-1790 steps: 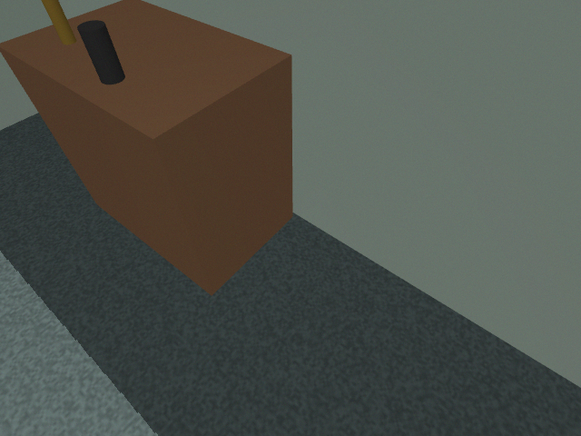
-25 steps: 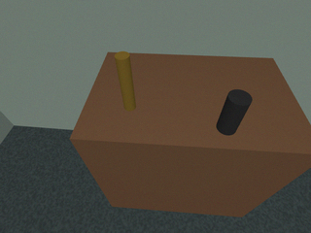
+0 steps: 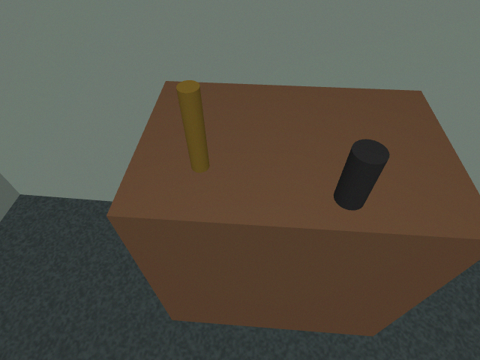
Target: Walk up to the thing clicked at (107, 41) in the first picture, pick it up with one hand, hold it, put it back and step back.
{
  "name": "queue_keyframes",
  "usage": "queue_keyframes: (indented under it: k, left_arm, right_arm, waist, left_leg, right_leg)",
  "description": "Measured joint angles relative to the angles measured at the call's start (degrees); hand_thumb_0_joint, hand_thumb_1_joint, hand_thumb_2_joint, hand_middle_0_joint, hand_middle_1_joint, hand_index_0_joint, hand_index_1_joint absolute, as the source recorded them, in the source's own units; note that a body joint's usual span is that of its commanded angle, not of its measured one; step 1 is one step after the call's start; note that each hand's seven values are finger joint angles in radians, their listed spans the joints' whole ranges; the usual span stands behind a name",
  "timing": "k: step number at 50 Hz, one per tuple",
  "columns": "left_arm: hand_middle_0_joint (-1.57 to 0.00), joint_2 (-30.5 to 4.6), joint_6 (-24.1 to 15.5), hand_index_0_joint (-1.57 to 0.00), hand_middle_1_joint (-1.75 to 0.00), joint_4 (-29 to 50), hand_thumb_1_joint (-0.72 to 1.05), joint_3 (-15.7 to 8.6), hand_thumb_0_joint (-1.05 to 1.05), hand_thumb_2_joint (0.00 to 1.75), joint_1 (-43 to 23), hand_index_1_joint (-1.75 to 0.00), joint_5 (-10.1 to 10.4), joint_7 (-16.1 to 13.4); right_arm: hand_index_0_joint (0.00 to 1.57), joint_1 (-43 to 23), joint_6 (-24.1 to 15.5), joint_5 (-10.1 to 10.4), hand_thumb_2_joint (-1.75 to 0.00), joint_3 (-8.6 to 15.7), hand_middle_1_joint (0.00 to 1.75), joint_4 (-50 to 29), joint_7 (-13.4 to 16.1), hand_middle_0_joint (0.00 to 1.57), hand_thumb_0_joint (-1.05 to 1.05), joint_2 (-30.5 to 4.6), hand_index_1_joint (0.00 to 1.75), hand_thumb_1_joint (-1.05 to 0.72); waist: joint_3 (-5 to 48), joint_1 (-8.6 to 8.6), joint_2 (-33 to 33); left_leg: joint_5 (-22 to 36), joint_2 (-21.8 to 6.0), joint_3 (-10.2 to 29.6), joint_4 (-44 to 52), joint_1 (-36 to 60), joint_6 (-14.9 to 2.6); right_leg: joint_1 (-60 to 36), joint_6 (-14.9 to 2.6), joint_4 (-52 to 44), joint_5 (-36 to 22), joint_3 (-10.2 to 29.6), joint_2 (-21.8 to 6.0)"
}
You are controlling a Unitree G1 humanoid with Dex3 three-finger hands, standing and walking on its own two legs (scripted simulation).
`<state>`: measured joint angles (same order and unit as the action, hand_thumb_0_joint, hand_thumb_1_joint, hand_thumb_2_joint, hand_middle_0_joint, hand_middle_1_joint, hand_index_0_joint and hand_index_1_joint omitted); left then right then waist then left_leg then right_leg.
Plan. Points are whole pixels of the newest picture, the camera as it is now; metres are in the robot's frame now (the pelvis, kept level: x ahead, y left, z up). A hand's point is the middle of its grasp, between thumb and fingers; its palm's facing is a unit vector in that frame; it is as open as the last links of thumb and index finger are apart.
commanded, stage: stand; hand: right
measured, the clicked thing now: (358, 176) +0.44 -0.22 +0.04
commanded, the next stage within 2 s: step back in 0.62 s
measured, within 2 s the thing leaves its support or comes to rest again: neither
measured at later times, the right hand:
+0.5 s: hand out of the picture +0.07 -0.25 -0.16, palm faces -0.03 +0.94 -0.34, open 7.4 cm
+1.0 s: hand out of the picture +0.03 -0.27 -0.17, palm faces -0.03 +0.92 -0.40, open 7.3 cm
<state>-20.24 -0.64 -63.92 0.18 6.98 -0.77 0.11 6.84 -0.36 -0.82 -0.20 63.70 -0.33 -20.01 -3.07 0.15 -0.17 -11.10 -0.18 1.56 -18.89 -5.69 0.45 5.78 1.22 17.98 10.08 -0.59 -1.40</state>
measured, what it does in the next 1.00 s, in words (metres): lifts its left foot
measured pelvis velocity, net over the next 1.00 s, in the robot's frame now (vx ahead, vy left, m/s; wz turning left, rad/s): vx -0.07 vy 0.02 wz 0.02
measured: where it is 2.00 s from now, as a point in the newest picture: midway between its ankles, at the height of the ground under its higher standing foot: outside the picture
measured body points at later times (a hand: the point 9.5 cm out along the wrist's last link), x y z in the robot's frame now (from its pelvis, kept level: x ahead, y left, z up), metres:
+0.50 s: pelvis +0.00 +0.00 +0.00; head +0.01 +0.00 +0.45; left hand +0.07 +0.30 -0.13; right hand +0.07 -0.30 -0.13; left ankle -0.01 +0.12 -0.75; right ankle +0.00 -0.13 -0.75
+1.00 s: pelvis -0.07 +0.02 -0.02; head +0.00 +0.02 +0.42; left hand +0.05 +0.34 -0.15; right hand +0.03 -0.31 -0.14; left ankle -0.09 +0.13 -0.71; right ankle +0.00 -0.13 -0.75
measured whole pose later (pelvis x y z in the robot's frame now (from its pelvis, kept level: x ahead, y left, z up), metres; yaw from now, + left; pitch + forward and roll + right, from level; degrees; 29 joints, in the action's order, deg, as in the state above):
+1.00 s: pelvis -0.07 +0.02 -0.02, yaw +1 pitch -1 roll +0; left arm -22.2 2.4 -53.5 -2.7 2.9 -2.1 -0.4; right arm 5.6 3.4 0.3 3.7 55.1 -1.3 -24.0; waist -10.2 0.5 -1.0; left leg -29.5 3.5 2.9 -54.4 -22.0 -2.0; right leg 21.1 0.7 34.9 12.9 0.0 -4.3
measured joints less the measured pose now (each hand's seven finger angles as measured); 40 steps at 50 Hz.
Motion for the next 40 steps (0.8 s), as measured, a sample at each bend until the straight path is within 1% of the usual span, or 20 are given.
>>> queue_keyframes:
  k: [31, 32, 36, 40]
  left_arm:
    - [-0.20, -0.04, 0.13, -0.20, -0.30, 0.05, 0.90, 0.04, 0.00, 0.89, 0.56, -0.30, -0.02, 0.10]
    - [-0.20, -0.06, 0.30, -0.20, -0.30, 0.35, 0.90, -0.29, 0.00, 0.89, 0.55, -0.30, 0.15, 0.16]
    - [-0.20, -0.94, 0.95, -0.20, -0.30, 2.82, 0.90, -1.78, 0.00, 0.89, -0.77, -0.30, 0.80, -0.28]
    - [-0.20, -2.04, 1.73, -0.20, -0.30, 5.10, 0.90, -2.51, 0.00, 0.89, -1.85, -0.30, 0.73, -0.57]
  right_arm:
    - [0.21, 0.31, -0.07, -0.02, -0.90, 0.20, 0.30, 0.27, -0.15, 0.20, 0.01, 0.04, 0.30, -0.90]
    - [0.21, 0.19, 0.13, 0.07, -0.90, 0.35, 0.30, 0.09, -0.31, 0.20, 0.01, -0.01, 0.30, -0.90]
    - [0.21, -1.51, 1.13, 0.86, -0.90, 1.34, 0.30, -1.82, -0.61, 0.20, 0.01, -0.60, 0.30, -0.90]
    - [0.21, -2.74, 2.06, 1.18, -0.90, 2.31, 0.30, -3.94, -0.68, 0.20, 0.01, -1.56, 0.30, -0.90]
  waist:
    - [-0.15, -0.17, 0.04]
    - [-0.23, -0.16, 0.02]
    - [-3.47, -0.07, -0.26]
    - [-5.94, -0.01, -0.17]
  left_leg:
    - [0.40, 0.35, -0.12, 0.34, -0.05, -0.22]
    - [0.24, 0.37, -0.13, -0.24, -0.65, -0.26]
    - [-0.92, 0.51, -0.01, -4.71, -4.16, -0.43]
    - [-2.07, 0.33, 0.20, -9.40, -7.83, -0.35]
  right_leg:
    - [0.27, 0.20, 0.11, -0.17, 0.12, -0.36]
    - [0.91, 0.18, 0.79, 0.05, 0.14, -0.38]
    - [4.60, -0.13, 5.75, 1.51, 0.11, -0.45]
    - [8.15, -0.59, 10.27, 2.62, -0.02, -0.21]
